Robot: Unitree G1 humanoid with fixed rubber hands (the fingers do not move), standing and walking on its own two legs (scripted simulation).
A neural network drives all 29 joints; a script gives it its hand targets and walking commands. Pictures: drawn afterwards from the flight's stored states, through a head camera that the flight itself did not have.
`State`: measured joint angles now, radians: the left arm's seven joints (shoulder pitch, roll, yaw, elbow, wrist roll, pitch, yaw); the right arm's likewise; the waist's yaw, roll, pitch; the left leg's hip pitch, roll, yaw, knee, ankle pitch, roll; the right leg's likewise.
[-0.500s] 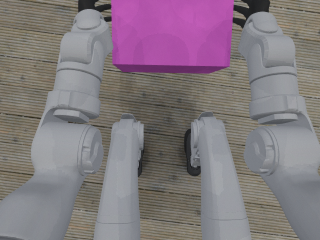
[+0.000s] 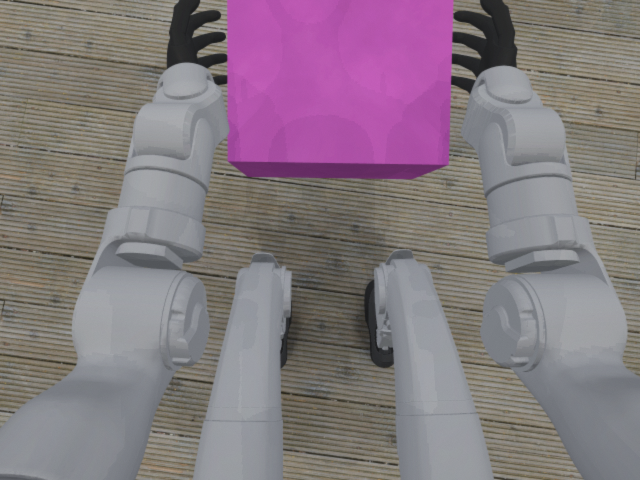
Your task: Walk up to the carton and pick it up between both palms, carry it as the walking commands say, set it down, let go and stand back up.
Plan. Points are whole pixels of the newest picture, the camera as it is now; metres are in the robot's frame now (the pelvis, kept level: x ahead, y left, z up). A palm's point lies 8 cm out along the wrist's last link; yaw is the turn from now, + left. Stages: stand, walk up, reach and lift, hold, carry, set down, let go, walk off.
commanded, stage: reach and lift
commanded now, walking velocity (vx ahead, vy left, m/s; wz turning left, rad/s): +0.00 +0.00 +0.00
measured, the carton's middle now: (335, 57) +0.57 -0.01 -0.09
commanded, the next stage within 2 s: none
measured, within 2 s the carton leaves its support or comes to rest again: neither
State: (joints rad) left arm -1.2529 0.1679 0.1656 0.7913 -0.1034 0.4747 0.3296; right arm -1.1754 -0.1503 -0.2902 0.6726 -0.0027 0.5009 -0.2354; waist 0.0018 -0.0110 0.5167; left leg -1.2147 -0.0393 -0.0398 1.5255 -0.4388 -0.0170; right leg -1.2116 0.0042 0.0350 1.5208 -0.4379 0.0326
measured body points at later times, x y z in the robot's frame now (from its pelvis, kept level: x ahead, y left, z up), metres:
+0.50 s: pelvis +0.01 +0.00 +0.06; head +0.22 +0.00 +0.45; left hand +0.50 +0.15 +0.04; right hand +0.49 -0.17 +0.04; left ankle +0.16 +0.12 -0.55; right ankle +0.16 -0.13 -0.55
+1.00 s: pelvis +0.09 +0.00 +0.15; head +0.13 +0.01 +0.59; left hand +0.48 +0.16 +0.16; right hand +0.47 -0.17 +0.16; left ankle +0.16 +0.12 -0.55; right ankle +0.16 -0.13 -0.55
